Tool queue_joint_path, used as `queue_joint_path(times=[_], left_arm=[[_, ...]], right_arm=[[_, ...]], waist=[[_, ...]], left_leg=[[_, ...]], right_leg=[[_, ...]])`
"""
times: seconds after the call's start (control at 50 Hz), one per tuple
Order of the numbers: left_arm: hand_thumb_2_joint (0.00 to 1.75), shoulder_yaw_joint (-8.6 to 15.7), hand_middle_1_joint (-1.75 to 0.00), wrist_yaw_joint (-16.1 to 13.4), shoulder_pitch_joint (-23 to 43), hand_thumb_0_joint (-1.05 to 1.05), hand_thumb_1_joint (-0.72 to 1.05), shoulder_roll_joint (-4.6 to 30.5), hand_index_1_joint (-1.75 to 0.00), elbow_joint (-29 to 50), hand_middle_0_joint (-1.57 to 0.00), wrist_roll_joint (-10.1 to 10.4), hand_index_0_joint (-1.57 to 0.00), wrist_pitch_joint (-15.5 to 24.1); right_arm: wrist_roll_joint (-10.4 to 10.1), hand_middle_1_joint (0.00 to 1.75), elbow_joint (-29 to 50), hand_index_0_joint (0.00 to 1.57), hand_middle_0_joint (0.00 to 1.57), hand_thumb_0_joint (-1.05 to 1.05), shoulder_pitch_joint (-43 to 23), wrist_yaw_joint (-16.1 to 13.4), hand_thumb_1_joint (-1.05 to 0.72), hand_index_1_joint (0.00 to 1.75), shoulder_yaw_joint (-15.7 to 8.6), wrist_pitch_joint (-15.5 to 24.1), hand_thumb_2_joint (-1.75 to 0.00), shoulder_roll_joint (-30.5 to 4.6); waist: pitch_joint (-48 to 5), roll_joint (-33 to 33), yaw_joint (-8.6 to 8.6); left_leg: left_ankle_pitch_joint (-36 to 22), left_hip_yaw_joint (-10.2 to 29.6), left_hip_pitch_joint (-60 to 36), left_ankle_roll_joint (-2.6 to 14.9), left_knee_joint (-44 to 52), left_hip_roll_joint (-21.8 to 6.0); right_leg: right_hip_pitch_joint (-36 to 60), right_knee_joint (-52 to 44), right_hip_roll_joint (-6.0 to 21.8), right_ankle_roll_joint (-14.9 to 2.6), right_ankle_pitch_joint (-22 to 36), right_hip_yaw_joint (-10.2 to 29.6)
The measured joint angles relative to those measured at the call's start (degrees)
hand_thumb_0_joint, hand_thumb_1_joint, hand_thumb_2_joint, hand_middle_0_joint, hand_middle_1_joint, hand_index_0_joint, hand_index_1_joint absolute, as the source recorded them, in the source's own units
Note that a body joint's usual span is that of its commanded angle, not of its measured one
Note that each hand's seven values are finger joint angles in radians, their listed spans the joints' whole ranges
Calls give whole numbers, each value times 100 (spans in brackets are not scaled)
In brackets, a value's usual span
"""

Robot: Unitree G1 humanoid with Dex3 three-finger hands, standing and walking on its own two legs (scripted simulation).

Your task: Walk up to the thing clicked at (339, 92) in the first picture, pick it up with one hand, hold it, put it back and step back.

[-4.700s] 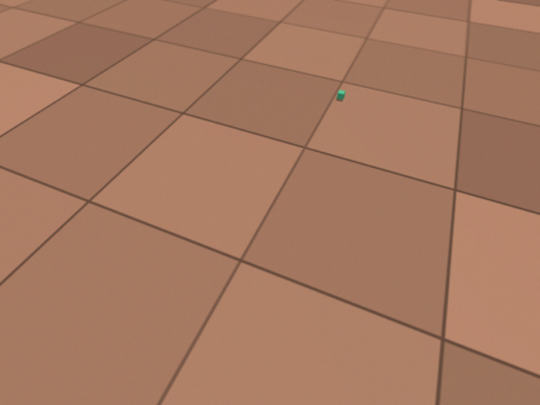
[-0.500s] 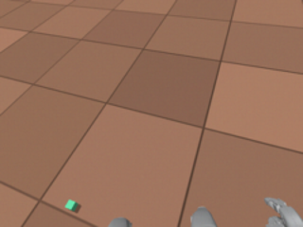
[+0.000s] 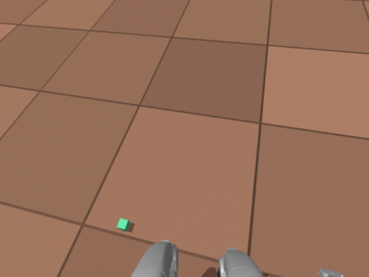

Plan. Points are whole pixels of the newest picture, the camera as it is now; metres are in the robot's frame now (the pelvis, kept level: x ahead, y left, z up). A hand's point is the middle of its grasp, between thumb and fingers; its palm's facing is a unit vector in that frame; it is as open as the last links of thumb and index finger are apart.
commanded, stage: walk up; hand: left
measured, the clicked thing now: (123, 224) +0.42 +0.35 -0.71
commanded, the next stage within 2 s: none
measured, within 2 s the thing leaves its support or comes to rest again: neither
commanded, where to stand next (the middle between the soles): +0.00 +0.17 m, yaw -8 degrees
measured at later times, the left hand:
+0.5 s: hand out of the picture -0.02 +0.54 -0.13, palm faces -0.13 -0.86 -0.50, open 7.4 cm
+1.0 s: hand out of the picture +0.04 +0.53 -0.12, palm faces -0.29 -0.87 -0.38, open 7.4 cm
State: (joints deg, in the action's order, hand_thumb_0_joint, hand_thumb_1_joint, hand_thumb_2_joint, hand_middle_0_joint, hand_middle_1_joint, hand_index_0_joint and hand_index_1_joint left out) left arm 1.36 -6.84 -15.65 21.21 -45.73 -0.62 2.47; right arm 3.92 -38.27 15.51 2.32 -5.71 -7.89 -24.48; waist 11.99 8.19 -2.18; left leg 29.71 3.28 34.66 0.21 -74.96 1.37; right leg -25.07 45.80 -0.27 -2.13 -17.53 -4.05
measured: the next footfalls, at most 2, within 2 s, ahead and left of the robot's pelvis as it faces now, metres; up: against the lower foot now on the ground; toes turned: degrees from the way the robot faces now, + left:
left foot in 0.22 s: +0.00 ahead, +0.36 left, +0.00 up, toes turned -13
right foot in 1.14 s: -0.04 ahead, +0.13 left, +0.00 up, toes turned -16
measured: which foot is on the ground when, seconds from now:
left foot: up 0.00-0.20, down 0.22-1.00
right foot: down 0.00-0.26, up 0.28-1.00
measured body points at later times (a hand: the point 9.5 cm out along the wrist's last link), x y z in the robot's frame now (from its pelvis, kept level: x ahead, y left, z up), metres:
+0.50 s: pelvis -0.11 +0.25 +0.02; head -0.06 +0.25 +0.46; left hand -0.01 +0.59 -0.09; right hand -0.12 -0.07 -0.10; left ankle -0.07 +0.31 -0.70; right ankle -0.10 +0.11 -0.62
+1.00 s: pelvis -0.08 +0.28 +0.04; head -0.08 +0.29 +0.49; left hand +0.05 +0.58 -0.09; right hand -0.15 -0.03 -0.07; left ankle -0.07 +0.31 -0.70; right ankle -0.07 +0.12 -0.66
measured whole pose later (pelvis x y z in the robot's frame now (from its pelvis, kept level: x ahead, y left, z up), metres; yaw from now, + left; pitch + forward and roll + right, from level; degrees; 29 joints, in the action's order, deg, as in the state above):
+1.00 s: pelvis -0.08 +0.28 +0.04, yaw -15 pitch -3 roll +0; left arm 2.5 -0.5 -15.1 23.9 -57.0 -0.6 -1.6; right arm 1.5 -51.6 19.2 0.4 -5.0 1.2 -20.2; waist 3.5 -2.6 -3.0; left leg 13.9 -14.9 6.2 5.1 -22.0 2.8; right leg -23.8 48.4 -0.3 -0.1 -13.8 5.8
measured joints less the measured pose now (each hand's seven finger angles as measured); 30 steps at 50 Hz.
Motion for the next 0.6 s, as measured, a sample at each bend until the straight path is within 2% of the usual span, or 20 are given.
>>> queue_joint_path(times=[0.08,0.14,0.22,0.24,0.26,0.28,0.3,0.32,0.36,0.4,0.48,0.6], left_arm=[[90,91,-30,42,-48,1,89,109,-30,87,-22,-70,-22,25],[90,171,-30,89,-77,1,89,263,-30,102,-22,-134,-22,7],[90,305,-30,110,34,1,89,580,-30,100,-22,-209,-22,-33],[90,351,-30,106,117,1,89,689,-30,69,-22,-207,-22,-54],[90,420,-30,80,196,1,89,801,-30,-2,-22,-198,-22,-94],[90,486,-30,28,210,1,89,846,-30,-99,-21,-167,-22,-146],[90,523,-30,-48,203,1,89,813,-30,-235,-21,-136,-21,-201],[90,527,-30,-105,206,1,90,745,-30,-385,-21,-122,-21,-251],[90,500,-30,-115,187,1,90,681,-30,-589,-21,-3,-21,-275],[90,474,-30,-67,123,1,90,677,-30,-657,-21,96,-21,-243],[90,362,-30,156,31,1,90,497,-30,-752,-21,79,-21,-192],[90,202,-30,520,-189,1,90,292,-30,-909,-21,-56,-21,-291]], right_arm=[[-1,30,39,21,20,1,-133,141,-90,30,-66,-10,-90,-158],[-10,30,84,21,20,1,-249,192,-90,30,-143,2,-90,-324],[-46,30,83,21,20,1,-309,224,-91,30,-237,25,-90,-505],[-46,30,28,21,20,1,-324,216,-91,30,-268,58,-90,-485],[-21,30,-42,20,20,1,-346,207,-91,30,-270,94,-90,-399],[19,30,-66,20,20,1,-295,203,-91,30,-233,130,-90,-335],[13,30,-94,20,20,0,-203,193,-91,30,-175,161,-90,-307],[-10,30,-166,20,20,0,-114,176,-91,30,-120,170,-90,-279],[11,30,-357,21,20,1,-7,121,-91,30,-42,114,-90,-76],[12,30,-488,21,20,1,76,64,-91,30,50,114,-90,189],[-102,30,-691,21,20,1,289,11,-90,30,170,378,-90,372],[-271,30,-1072,21,21,1,483,-191,-90,30,202,795,-90,386]], waist=[[-230,-65,124],[-381,-77,163],[-477,-114,174],[-417,-250,193],[-286,-505,262],[-249,-627,319],[-283,-569,297],[-336,-428,192],[-422,-368,-29],[-469,-575,-103],[-463,-750,-132],[-650,-928,-64]], left_leg=[[-486,407,1,-36,-462,-219],[-548,408,-327,-52,-19,-496],[194,121,-1039,-31,1472,-706],[579,-20,-1136,-211,1617,-597],[557,-251,-1188,-238,1546,-413],[489,-427,-1185,-203,1437,-345],[446,-470,-1139,-138,1338,-392],[395,-401,-1087,-56,1310,-461],[141,-331,-1063,66,1588,-453],[-226,-488,-1129,141,2126,-323],[-814,-756,-1314,310,3089,-105],[-1237,-1192,-1692,429,4018,35]], right_leg=[[-226,36,397,92,152,386],[-509,103,608,168,262,701],[-937,200,845,320,458,1033],[-1024,256,954,337,480,1201],[-1081,391,1021,267,239,1532],[-1199,737,902,169,-322,1788],[-1307,1233,651,109,-811,1774],[-1360,1738,382,61,-1076,1594],[-1423,2529,2,19,-1042,1257],[-1433,2897,-263,-12,-797,1132],[-985,2559,-464,80,-421,805],[-232,1756,-466,253,-173,1213]])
